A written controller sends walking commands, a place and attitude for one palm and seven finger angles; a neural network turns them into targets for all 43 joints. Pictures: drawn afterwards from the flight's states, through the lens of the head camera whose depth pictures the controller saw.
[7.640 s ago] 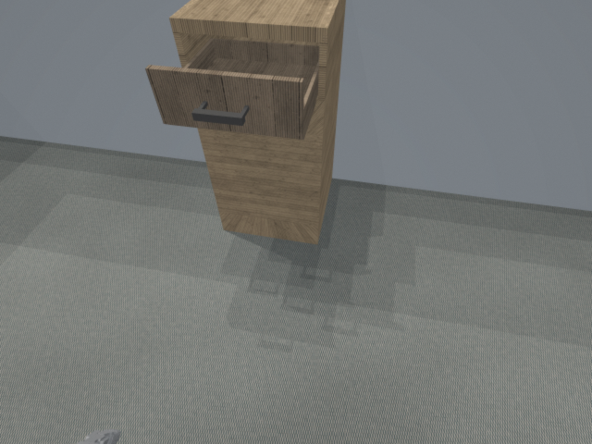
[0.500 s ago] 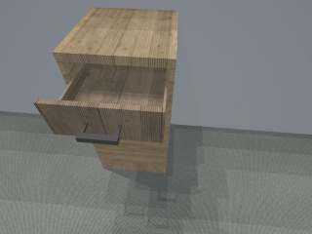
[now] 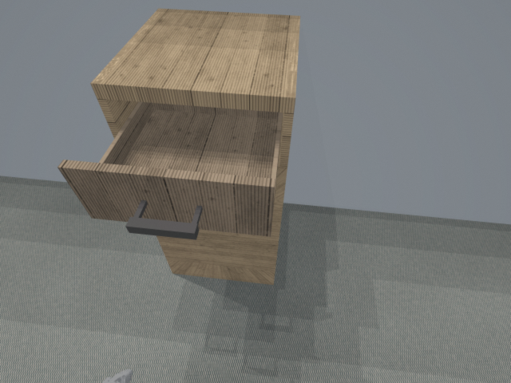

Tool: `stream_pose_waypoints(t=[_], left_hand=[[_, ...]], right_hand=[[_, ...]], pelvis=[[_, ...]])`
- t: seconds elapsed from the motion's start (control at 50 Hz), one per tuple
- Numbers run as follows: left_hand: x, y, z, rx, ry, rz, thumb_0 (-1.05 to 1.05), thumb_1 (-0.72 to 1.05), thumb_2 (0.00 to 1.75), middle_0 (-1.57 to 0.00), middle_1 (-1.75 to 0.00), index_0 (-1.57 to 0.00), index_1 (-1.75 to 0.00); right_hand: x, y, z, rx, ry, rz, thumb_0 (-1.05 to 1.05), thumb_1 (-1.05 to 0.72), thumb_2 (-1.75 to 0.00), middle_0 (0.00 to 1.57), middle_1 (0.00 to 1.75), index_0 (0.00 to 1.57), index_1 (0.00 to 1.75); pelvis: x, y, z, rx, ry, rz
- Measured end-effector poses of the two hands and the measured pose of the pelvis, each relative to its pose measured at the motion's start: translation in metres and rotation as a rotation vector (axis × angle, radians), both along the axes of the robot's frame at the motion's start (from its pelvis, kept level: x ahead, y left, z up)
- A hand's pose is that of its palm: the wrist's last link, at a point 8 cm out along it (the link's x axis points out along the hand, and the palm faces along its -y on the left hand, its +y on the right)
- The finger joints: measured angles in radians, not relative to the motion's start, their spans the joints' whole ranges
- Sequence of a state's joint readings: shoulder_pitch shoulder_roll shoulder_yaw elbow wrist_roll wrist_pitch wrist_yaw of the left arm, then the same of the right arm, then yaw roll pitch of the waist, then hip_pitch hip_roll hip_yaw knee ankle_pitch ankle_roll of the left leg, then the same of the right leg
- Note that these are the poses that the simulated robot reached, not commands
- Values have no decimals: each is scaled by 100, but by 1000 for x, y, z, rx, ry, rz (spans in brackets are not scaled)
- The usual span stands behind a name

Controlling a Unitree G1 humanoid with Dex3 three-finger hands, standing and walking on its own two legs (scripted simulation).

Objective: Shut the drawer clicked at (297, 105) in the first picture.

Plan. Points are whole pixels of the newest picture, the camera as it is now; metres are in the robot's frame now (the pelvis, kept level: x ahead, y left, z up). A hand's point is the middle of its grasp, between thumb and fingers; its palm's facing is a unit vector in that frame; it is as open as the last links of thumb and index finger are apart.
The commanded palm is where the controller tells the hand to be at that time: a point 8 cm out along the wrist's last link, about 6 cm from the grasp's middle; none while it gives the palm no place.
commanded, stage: raise the hand and make a fist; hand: left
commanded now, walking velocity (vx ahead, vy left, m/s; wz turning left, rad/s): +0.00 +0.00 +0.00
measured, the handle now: (166, 218) +0.39 +0.20 +0.01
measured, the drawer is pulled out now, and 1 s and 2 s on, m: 0.21 0.21 0.21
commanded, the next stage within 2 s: bring the fist close to the handle in 1.80 s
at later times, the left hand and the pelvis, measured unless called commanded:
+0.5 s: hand (145, 373) +0.14 +0.16 +0.00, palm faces -0.03 -1.00 -0.07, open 5.0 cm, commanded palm +0.13 +0.22 +0.00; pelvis -0.07 -0.02 -0.07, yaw +4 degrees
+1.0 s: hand (132, 339) +0.17 +0.18 +0.05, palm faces -0.05 -1.00 -0.04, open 3.1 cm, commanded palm +0.15 +0.22 +0.06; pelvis -0.04 +0.01 -0.04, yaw +2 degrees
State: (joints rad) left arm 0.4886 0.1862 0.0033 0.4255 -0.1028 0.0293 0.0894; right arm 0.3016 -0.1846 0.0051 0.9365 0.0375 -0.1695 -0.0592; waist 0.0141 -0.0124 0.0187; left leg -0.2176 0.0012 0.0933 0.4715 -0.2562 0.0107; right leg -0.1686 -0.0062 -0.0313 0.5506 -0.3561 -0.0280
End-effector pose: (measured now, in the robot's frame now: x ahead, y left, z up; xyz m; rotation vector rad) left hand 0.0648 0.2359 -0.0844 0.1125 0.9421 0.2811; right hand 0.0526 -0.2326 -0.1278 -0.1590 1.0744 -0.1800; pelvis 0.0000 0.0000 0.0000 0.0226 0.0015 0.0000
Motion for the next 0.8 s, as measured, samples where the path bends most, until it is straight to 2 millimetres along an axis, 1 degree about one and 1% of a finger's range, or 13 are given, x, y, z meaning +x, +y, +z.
stream_pose_waypoints(t=[0.04,0.08,0.14,0.18,0.22,0.26,0.32,0.38,0.42,0.5,0.58,0.7,0.8], left_hand=[[38,1,39,24,-256,-20,2,94,90,-22,-32,-23,-33],[71,-4,71,23,-494,-69,2,94,90,-24,-35,-25,-36],[96,-21,96,-44,-776,-187,1,93,90,-28,-39,-28,-40],[96,-34,97,-100,-900,-290,1,92,90,-31,-43,-32,-44],[86,-42,87,-139,-940,-368,0,92,90,-35,-46,-35,-47],[70,-43,72,-165,-913,-377,0,91,90,-39,-50,-39,-51],[47,-32,55,-152,-852,-309,1,90,90,-45,-57,-46,-58],[32,-20,58,-87,-861,-253,1,90,90,-51,-63,-52,-64],[33,-16,68,-53,-908,-263,1,90,90,-55,-67,-55,-68],[54,-18,86,-63,-971,-347,2,90,90,-63,-76,-63,-77],[80,-19,93,-113,-914,-393,1,89,90,-71,-85,-71,-86],[92,-8,106,-113,-873,-345,1,89,90,-83,-98,-83,-99],[87,-3,116,-100,-897,-342,1,90,90,-92,-108,-93,-109]], right_hand=[[20,-3,5,-3,-136,24,1,-91,-90,20,30,20,30],[40,-8,9,-11,-247,56,1,-91,-90,20,30,20,30],[68,-16,17,-23,-382,92,1,-91,-90,20,30,20,30],[84,-22,23,-34,-461,116,1,-91,-90,20,30,20,30],[97,-27,28,-48,-523,138,1,-91,-90,20,30,20,30],[107,-30,32,-61,-570,152,1,-91,-90,20,30,20,30],[114,-31,34,-77,-610,170,1,-91,-90,20,30,20,30],[111,-25,30,-78,-611,191,1,-91,-90,20,30,20,30],[104,-19,22,-69,-591,207,1,-91,-90,20,30,20,30],[79,-8,4,-30,-511,212,1,-91,-90,20,30,20,30],[48,-3,-6,2,-419,163,1,-91,-90,20,30,20,30],[17,-8,-3,-8,-343,81,1,-90,-90,21,30,20,30],[19,-15,6,-46,-341,75,1,-91,-90,20,30,20,30]], pelvis=[[-5,0,-4,5,14,30],[-13,0,-10,2,46,42],[-26,-4,-23,-2,106,34],[-35,-8,-35,-1,140,27],[-43,-12,-47,0,157,23],[-50,-16,-56,-1,161,25],[-57,-20,-66,-11,157,35],[-62,-23,-70,-30,147,49],[-65,-24,-71,-43,143,58],[-70,-24,-69,-58,135,66],[-68,-21,-60,-53,127,56],[-57,-11,-45,-37,122,30],[-51,-1,-40,-37,116,24]])
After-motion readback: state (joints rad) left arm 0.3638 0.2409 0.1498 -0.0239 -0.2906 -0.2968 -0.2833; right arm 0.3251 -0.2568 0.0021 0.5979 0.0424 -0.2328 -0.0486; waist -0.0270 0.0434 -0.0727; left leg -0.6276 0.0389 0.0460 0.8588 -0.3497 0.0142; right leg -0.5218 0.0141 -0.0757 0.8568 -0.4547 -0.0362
